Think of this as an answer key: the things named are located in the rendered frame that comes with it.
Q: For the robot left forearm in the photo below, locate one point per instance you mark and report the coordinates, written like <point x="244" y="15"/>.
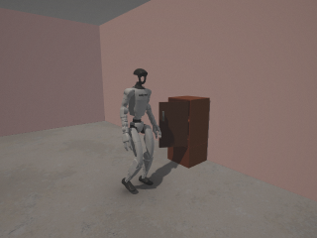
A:
<point x="151" y="116"/>

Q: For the left robot upper arm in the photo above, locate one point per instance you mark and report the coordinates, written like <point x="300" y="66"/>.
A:
<point x="149" y="96"/>

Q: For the right robot foot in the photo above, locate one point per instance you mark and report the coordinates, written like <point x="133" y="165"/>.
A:
<point x="128" y="185"/>

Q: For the robot left hand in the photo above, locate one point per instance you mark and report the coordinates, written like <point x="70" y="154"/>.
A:
<point x="156" y="130"/>

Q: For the robot foot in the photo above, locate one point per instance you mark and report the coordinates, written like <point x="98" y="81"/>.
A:
<point x="145" y="180"/>
<point x="128" y="185"/>

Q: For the robot right forearm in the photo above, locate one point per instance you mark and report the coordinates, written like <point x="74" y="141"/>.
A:
<point x="124" y="121"/>

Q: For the right robot upper arm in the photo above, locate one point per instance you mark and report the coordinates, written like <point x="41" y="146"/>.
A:
<point x="128" y="93"/>

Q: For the left robot foot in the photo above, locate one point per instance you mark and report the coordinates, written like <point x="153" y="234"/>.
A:
<point x="145" y="180"/>

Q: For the cupboard door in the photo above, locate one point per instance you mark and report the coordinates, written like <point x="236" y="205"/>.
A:
<point x="174" y="128"/>

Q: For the robot right hand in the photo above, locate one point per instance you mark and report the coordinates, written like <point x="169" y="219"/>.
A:
<point x="126" y="138"/>

